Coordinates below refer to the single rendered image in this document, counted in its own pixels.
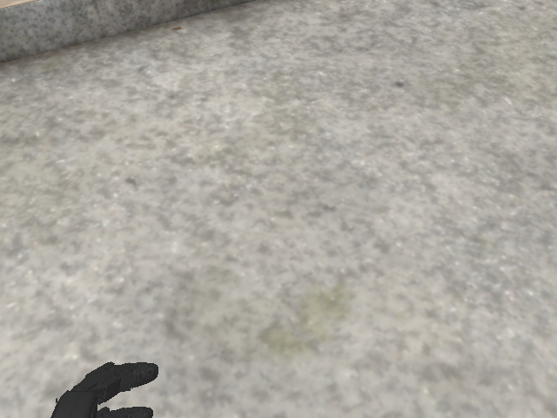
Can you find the left robot hand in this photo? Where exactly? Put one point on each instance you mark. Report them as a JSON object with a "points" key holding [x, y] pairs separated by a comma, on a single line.
{"points": [[102, 384]]}

